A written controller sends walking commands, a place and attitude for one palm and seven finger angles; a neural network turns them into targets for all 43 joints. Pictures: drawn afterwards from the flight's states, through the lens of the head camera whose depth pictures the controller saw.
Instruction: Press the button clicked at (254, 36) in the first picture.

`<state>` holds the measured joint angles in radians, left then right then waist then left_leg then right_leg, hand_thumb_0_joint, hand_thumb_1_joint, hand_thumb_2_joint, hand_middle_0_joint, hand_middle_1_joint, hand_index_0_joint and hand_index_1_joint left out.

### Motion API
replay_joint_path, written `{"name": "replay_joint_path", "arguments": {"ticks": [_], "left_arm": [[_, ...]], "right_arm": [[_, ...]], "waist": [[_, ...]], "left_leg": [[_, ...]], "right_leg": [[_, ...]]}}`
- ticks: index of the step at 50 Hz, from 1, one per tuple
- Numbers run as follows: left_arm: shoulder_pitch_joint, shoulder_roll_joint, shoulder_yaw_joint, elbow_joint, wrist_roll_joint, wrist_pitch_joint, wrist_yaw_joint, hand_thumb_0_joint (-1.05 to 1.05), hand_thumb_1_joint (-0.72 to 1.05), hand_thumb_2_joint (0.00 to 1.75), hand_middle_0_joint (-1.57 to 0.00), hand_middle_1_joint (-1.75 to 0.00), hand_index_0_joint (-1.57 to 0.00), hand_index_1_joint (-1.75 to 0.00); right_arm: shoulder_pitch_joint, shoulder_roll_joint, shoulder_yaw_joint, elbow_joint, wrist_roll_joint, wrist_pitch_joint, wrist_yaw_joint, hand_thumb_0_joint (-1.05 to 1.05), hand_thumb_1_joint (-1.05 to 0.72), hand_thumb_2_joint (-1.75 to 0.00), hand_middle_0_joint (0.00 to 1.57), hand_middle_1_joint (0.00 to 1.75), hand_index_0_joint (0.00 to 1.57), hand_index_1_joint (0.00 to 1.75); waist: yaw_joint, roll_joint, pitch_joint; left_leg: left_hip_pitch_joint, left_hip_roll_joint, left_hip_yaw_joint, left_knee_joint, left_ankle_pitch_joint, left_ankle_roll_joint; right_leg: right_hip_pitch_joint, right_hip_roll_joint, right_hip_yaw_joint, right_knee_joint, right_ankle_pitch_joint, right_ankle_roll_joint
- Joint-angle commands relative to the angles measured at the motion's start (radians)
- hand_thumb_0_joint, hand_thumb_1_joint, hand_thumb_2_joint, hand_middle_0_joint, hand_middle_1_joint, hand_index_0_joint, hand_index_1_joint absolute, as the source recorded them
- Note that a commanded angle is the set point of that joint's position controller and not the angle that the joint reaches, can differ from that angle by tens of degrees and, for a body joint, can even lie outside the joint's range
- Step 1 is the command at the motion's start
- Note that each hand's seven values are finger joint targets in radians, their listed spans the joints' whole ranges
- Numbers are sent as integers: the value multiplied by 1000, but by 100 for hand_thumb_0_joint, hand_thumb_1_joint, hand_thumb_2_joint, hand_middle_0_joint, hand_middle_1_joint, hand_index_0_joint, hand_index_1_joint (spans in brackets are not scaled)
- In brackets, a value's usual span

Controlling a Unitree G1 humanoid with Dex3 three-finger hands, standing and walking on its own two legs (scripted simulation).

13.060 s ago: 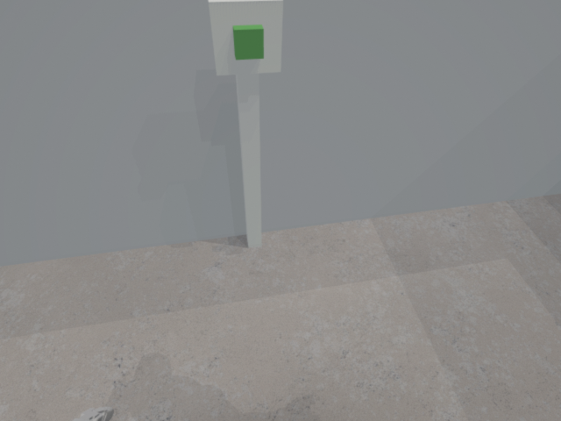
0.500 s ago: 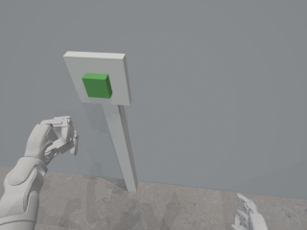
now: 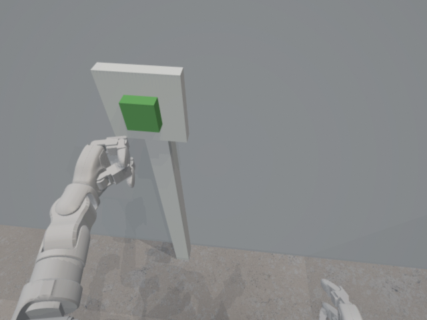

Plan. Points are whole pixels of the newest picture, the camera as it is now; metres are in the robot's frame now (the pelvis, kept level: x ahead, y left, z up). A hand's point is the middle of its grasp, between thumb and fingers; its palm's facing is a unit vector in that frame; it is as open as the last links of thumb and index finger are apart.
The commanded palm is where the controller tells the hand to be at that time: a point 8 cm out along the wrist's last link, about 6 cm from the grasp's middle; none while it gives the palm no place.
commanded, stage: aim a knuckle at the button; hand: left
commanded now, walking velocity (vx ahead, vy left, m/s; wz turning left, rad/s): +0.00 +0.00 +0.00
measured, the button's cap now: (142, 113) +0.48 +0.17 +0.14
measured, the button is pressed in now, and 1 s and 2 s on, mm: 0 0 0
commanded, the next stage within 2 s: press the button with the knuckle in 2.00 s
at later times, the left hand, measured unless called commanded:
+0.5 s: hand (139, 151) +0.41 +0.17 +0.10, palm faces -0.07 -1.00 +0.00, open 3.2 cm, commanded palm +0.38 +0.22 +0.11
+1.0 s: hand (145, 155) +0.40 +0.16 +0.10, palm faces -0.05 -1.00 +0.00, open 3.1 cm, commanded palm +0.38 +0.22 +0.11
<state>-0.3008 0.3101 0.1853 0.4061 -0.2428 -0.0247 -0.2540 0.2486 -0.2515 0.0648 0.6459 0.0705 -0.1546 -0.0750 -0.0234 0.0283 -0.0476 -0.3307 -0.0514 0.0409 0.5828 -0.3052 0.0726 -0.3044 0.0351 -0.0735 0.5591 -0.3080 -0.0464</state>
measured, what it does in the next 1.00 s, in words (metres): stands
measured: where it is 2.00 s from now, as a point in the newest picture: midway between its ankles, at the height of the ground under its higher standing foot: outside the picture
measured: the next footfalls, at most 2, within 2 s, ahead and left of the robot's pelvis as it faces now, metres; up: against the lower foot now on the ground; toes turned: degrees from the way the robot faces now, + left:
none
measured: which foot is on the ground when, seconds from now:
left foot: down 0.00-1.00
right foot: down 0.00-1.00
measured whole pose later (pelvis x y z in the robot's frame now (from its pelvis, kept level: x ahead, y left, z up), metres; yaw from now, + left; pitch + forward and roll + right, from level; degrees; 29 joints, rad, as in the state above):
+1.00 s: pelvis -0.01 +0.00 +0.00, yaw -1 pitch +5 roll -1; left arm -0.55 0.30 0.19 0.76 -0.19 -0.17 -0.20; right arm 0.28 -0.26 0.05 0.63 0.07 -0.06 -0.05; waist -0.05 0.01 -0.05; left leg -0.41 -0.04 0.05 0.62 -0.31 0.07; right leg -0.38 0.04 -0.07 0.60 -0.30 -0.05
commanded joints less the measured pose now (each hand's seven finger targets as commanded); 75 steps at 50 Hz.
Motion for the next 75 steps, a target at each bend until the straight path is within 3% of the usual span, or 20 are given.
{"name": "replay_joint_path", "arguments": {"ticks": [1,5,10,12,14,18,20,27,32,36,37,42,49,52,55,62,63,68,71,75], "left_arm": [[-462,153,37,-201,-1,-102,35,0,90,90,-130,-150,-130,-150],[-497,190,75,-134,6,-145,59,0,90,90,-130,-150,-130,-150],[-609,196,64,73,32,-143,65,0,90,90,-130,-150,-130,-150],[-648,222,82,98,38,-156,63,0,90,90,-130,-150,-130,-150],[-683,191,56,81,36,-183,53,0,90,90,-130,-150,-130,-150],[-558,224,110,61,19,-225,32,0,90,90,-130,-150,-130,-150],[-525,190,84,38,10,-226,22,0,90,90,-130,-150,-130,-150],[-572,220,95,22,22,-209,48,0,90,90,-130,-150,-130,-150],[-590,232,104,3,16,-223,46,0,90,90,-130,-150,-130,-150],[-582,174,54,-15,11,-226,28,0,90,90,-130,-150,-130,-150],[-582,137,19,4,10,-219,23,0,90,90,-130,-150,-130,-150],[-637,164,44,154,9,-175,35,0,90,90,-130,-150,-130,-150],[-734,242,93,90,36,-252,66,0,90,90,-130,-150,-130,-150],[-738,306,142,106,37,-270,61,0,90,90,-130,-150,-130,-150],[-644,289,142,148,29,-250,34,0,90,90,-130,-150,-130,-150],[-573,180,53,150,-10,-198,-33,0,90,90,-130,-150,-130,-150],[-554,206,90,134,-16,-199,-27,0,90,90,-130,-150,-130,-150],[-629,267,127,31,-4,-232,14,0,90,90,-130,-150,-130,-150],[-669,257,105,-21,18,-255,32,0,90,90,-130,-150,-130,-150],[-655,254,106,76,21,-232,37,0,90,90,-130,-150,-130,-150]], "right_arm": [[-35,-138,-64,-133,-2,-31,-4,0,-90,-90,20,30,20,30],[-6,-145,-69,-117,-8,-13,3,0,-90,-90,20,30,20,30],[31,-155,-69,-90,-6,24,7,0,-90,-90,20,30,20,30],[48,-161,-76,-87,-9,34,7,0,-90,-90,20,30,20,30],[61,-156,-79,-94,-9,36,12,0,-90,-90,20,30,20,30],[86,-161,-92,-105,-14,44,27,0,-90,-90,20,30,20,30],[83,-157,-94,-113,-10,49,32,0,-90,-90,20,30,20,30],[65,-160,-90,-113,-5,65,25,0,-90,-90,20,30,20,30],[55,-156,-83,-119,-6,63,17,0,-90,-90,20,30,20,30],[42,-148,-83,-124,-1,53,17,0,-90,-90,20,30,20,30],[43,-149,-81,-124,-1,53,19,0,-90,-90,20,30,20,30],[40,-161,-74,-109,4,64,13,0,-90,-90,20,30,20,30],[35,-150,-70,-127,-6,61,17,0,-90,-90,20,30,20,30],[47,-156,-68,-122,-8,66,14,0,-90,-90,20,30,20,30],[49,-154,-70,-132,-3,69,13,0,-90,-90,20,30,20,30],[67,-159,-78,-145,10,77,17,0,-90,-90,20,30,20,30],[67,-162,-83,-147,7,75,18,0,-90,-90,20,30,20,30],[69,-164,-84,-139,-1,72,16,0,-90,-90,20,30,20,30],[61,-152,-80,-133,-3,69,14,0,-90,-90,20,30,20,30],[64,-157,-77,-115,-2,71,9,0,-90,-90,20,30,20,30]], "waist": [[-15,27,-254],[-11,-1,-286],[-37,-5,-199],[-37,-19,-245],[-36,39,-318],[-4,22,-403],[-8,4,-376],[-31,0,-231],[-30,-9,-278],[-29,51,-311],[-41,26,-293],[-52,-68,-168],[-31,18,-318],[-29,-14,-339],[-16,7,-331],[-37,-21,-267],[-23,-34,-277],[-32,-39,-304],[-38,53,-333],[-47,25,-284]], "left_leg": [[219,73,-120,-74,303,-54],[218,79,-117,-67,355,-61],[145,74,-114,-74,258,-55],[146,71,-109,-59,278,-49],[203,72,-112,-48,351,-60],[248,85,-107,-19,534,-72],[232,86,-99,-22,541,-69],[145,75,-90,-54,336,-43],[147,71,-88,-54,286,-37],[210,73,-97,-47,343,-48],[206,75,-102,-44,332,-45],[82,62,-98,-57,156,-32],[121,57,-89,-31,196,-32],[87,57,-85,-28,213,-29],[71,52,-69,-28,242,-28],[72,54,-67,-18,278,-25],[76,55,-69,-17,276,-24],[78,57,-74,-20,257,-21],[137,60,-80,-20,296,-29],[135,66,-93,-24,277,-33]], "right_leg": [[-32,-31,50,-55,233,10],[-13,-25,54,-45,266,10],[-66,-24,57,-56,206,9],[-46,-23,63,-49,229,8],[-44,-24,63,-36,269,5],[0,-15,66,-18,377,8],[6,-14,64,-24,395,13],[-25,-14,67,-52,297,9],[2,-15,76,-52,278,9],[-20,-17,69,-45,302,7],[-38,-15,66,-47,288,8],[-76,-22,69,-68,183,12],[-19,-27,92,-34,219,11],[35,-25,98,-26,255,13],[62,-26,101,-28,316,13],[8,-23,83,-35,349,14],[5,-21,83,-35,343,15],[15,-20,93,-32,313,19],[2,-20,88,-22,320,14],[-37,-16,79,-32,283,14]]}}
